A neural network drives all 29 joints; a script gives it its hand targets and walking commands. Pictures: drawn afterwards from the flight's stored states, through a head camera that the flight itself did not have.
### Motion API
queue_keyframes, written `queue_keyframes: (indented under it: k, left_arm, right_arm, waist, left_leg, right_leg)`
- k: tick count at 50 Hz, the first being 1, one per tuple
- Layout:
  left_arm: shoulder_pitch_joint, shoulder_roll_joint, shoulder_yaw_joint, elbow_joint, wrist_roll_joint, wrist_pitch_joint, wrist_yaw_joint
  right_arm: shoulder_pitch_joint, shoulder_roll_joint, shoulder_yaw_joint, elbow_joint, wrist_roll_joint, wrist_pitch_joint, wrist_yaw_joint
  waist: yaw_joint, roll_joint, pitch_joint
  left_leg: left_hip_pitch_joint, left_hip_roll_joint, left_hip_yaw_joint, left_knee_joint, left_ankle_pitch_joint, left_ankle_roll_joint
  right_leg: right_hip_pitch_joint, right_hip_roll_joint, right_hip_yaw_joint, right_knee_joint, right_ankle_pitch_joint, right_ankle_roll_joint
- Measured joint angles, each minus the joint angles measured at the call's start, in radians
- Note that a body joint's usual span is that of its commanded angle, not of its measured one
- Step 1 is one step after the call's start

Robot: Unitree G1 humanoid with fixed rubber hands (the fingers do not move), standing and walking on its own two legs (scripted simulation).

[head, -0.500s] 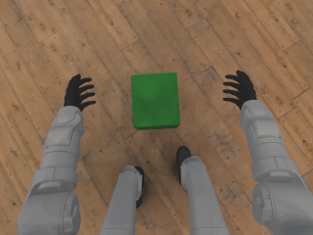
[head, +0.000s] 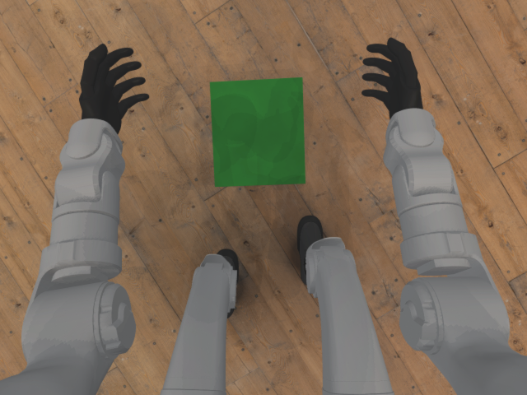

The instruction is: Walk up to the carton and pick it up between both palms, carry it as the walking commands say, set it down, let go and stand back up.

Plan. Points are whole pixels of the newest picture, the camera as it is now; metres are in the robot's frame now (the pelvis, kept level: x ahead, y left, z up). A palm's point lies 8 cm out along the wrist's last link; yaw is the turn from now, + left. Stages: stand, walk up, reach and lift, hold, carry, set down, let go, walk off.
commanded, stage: reach and lift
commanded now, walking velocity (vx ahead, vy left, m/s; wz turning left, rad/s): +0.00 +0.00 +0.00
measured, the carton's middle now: (260, 139) +0.48 +0.01 -0.52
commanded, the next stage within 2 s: none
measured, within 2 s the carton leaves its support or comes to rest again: neither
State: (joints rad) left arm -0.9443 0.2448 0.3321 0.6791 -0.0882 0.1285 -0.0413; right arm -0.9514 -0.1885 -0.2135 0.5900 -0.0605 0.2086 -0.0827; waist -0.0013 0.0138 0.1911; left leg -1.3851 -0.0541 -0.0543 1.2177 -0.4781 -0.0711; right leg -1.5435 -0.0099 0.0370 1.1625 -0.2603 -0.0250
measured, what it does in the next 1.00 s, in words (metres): lowers itself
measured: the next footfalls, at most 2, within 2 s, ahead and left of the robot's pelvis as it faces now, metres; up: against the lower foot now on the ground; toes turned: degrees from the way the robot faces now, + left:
none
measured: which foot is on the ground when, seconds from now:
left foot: down 0.00-1.00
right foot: down 0.00-1.00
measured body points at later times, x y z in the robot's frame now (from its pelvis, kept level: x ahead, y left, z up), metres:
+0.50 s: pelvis -0.05 +0.02 -0.14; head +0.31 +0.00 +0.12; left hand +0.48 +0.18 -0.30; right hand +0.47 -0.21 -0.31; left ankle +0.04 +0.16 -0.61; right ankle +0.12 -0.10 -0.61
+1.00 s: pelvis -0.07 +0.02 -0.25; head +0.31 -0.02 -0.01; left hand +0.48 +0.17 -0.43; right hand +0.47 -0.20 -0.44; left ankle +0.04 +0.16 -0.61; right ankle +0.12 -0.11 -0.61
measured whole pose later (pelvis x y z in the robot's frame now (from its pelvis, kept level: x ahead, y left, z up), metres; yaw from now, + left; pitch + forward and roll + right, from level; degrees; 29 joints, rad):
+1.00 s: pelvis -0.07 +0.02 -0.25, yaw +2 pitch +30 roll +4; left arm -1.40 0.33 0.13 1.01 -0.25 0.12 0.13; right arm -1.43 -0.41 -0.04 1.01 0.20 0.13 -0.12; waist -0.05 0.01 0.52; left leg -2.03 -0.10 -0.02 2.14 -0.64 -0.10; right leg -2.21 0.02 0.08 2.01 -0.32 0.02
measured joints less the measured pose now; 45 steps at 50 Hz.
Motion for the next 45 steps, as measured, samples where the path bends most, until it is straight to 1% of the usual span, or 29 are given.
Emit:
queue_keyframes:
  k: [3,6,10,15,19,21,24,28,31,34,36,37,42,45]
  left_arm:
    - [0.011,-0.018,-0.008,0.022,-0.007,-0.004,0.018]
    - [0.01,-0.035,-0.022,0.065,-0.015,-0.011,0.044]
    - [-0.036,-0.053,-0.05,0.125,-0.012,-0.017,0.081]
    - [-0.097,-0.061,-0.083,0.126,-0.008,-0.001,0.127]
    - [-0.122,-0.042,-0.109,0.075,-0.017,0.029,0.159]
    - [-0.143,-0.026,-0.119,0.041,-0.03,0.046,0.171]
    - [-0.191,0.01,-0.137,-0.007,-0.058,0.072,0.182]
    - [-0.294,0.082,-0.165,-0.082,-0.105,0.109,0.196]
    - [-0.272,0.102,-0.183,-0.111,-0.149,0.148,0.211]
    - [-0.26,0.098,-0.191,-0.122,-0.183,0.164,0.217]
    - [-0.268,0.084,-0.192,-0.1,-0.179,0.155,0.209]
    - [-0.278,0.076,-0.191,-0.071,-0.17,0.145,0.204]
    - [-0.378,0.051,-0.162,0.145,-0.111,0.078,0.179]
    - [-0.427,0.063,-0.155,0.246,-0.11,0.037,0.171]
  right_arm:
    - [0.027,-0.007,-0.016,0.023,0.009,-0.008,0.007]
    - [0.03,-0.02,-0.033,0.092,0.02,-0.022,0.016]
    - [-0.019,-0.05,-0.057,0.191,0.037,-0.041,0.039]
    - [-0.101,-0.079,-0.058,0.238,0.067,-0.053,0.053]
    - [-0.15,-0.091,-0.053,0.235,0.093,-0.042,0.051]
    - [-0.172,-0.107,-0.045,0.214,0.107,-0.031,0.046]
    - [-0.217,-0.14,-0.029,0.176,0.138,-0.013,0.035]
    - [-0.316,-0.202,0.019,0.085,0.204,0.024,0.004]
    - [-0.302,-0.206,0.078,0.031,0.263,0.065,-0.029]
    - [-0.293,-0.202,0.118,0.013,0.27,0.084,-0.038]
    - [-0.292,-0.199,0.129,0.029,0.265,0.077,-0.042]
    - [-0.297,-0.198,0.13,0.054,0.262,0.067,-0.042]
    - [-0.373,-0.199,0.124,0.253,0.245,0.001,-0.036]
    - [-0.418,-0.199,0.131,0.339,0.241,-0.033,-0.033]
  waist:
    - [-0.001,-0.002,-0.036]
    - [-0.003,-0.01,-0.125]
    - [-0.003,-0.016,-0.207]
    - [-0.009,-0.023,-0.214]
    - [-0.02,-0.025,-0.169]
    - [-0.023,-0.027,-0.097]
    - [-0.025,-0.029,0.059]
    - [-0.027,-0.028,0.363]
    - [-0.033,-0.024,0.345]
    - [-0.043,-0.025,0.338]
    - [-0.044,-0.024,0.336]
    - [-0.043,-0.023,0.334]
    - [-0.032,-0.01,0.33]
    - [-0.033,-0.008,0.33]
  left_leg:
    - [-0.054,-0.006,0.005,0.055,-0.021,0.006]
    - [-0.157,-0.011,0.011,0.126,-0.042,0.012]
    - [-0.295,-0.016,0.013,0.244,-0.071,0.016]
    - [-0.433,-0.022,0.012,0.386,-0.098,0.018]
    - [-0.507,-0.027,0.011,0.466,-0.105,0.014]
    - [-0.509,-0.03,0.01,0.499,-0.107,0.009]
    - [-0.479,-0.034,0.008,0.544,-0.111,0.003]
    - [-0.378,-0.035,0.007,0.608,-0.128,-0.004]
    - [-0.449,-0.028,0.009,0.671,-0.145,-0.01]
    - [-0.477,-0.03,0.018,0.734,-0.167,-0.015]
    - [-0.482,-0.032,0.025,0.768,-0.179,-0.017]
    - [-0.483,-0.032,0.027,0.783,-0.183,-0.019]
    - [-0.518,-0.032,0.035,0.838,-0.183,-0.022]
    - [-0.562,-0.033,0.038,0.867,-0.176,-0.023]
  right_leg:
    - [-0.053,-0.001,0.007,0.049,-0.016,0.009]
    - [-0.154,0.0,0.015,0.11,-0.029,0.018]
    - [-0.287,0.003,0.019,0.207,-0.044,0.029]
    - [-0.419,0.008,0.021,0.324,-0.053,0.041]
    - [-0.491,0.01,0.021,0.393,-0.05,0.043]
    - [-0.493,0.01,0.021,0.425,-0.05,0.042]
    - [-0.465,0.01,0.02,0.468,-0.051,0.039]
    - [-0.37,0.013,0.019,0.532,-0.062,0.035]
    - [-0.449,0.025,0.02,0.59,-0.064,0.034]
    - [-0.489,0.031,0.03,0.659,-0.077,0.034]
    - [-0.502,0.034,0.036,0.698,-0.085,0.034]
    - [-0.506,0.035,0.039,0.714,-0.088,0.034]
    - [-0.547,0.038,0.046,0.769,-0.082,0.036]
    - [-0.591,0.038,0.049,0.795,-0.071,0.037]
